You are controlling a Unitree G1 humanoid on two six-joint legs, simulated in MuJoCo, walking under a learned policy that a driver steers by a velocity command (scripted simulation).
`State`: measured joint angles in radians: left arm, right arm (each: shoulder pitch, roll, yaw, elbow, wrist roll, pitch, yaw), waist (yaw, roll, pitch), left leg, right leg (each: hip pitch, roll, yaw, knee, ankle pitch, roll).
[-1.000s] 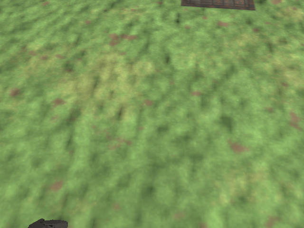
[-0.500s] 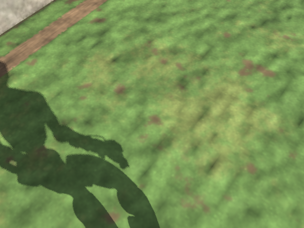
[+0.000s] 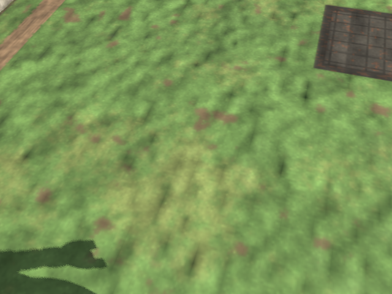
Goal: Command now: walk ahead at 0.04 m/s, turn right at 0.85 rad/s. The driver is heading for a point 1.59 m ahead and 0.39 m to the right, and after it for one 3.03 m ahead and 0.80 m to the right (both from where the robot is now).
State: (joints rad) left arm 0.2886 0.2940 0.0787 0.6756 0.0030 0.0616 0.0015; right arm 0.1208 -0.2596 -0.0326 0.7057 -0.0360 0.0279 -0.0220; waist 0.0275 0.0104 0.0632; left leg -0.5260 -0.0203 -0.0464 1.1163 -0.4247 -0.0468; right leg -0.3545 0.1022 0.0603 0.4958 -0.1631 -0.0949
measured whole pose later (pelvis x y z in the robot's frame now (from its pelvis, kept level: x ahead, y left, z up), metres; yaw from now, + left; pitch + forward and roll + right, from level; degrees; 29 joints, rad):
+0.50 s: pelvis +0.03 +0.05 +0.01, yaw -28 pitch +1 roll +0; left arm 0.24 0.37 0.11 0.68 0.02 0.08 -0.04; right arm 0.14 -0.28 -0.02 0.66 -0.03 0.02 -0.05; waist 0.02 -0.07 0.06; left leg -0.22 -0.02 0.02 0.40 -0.20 0.04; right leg -0.55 0.10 0.11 1.16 -0.37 0.05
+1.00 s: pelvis +0.04 +0.03 +0.01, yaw -24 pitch +1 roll +0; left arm 0.25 0.26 0.03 0.73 0.04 -0.02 0.02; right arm 0.33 -0.31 -0.08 0.77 -0.02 0.06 0.07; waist -0.02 0.01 -0.01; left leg -0.53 0.03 0.02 1.09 -0.30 0.01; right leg -0.05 -0.03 -0.13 0.29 -0.25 -0.01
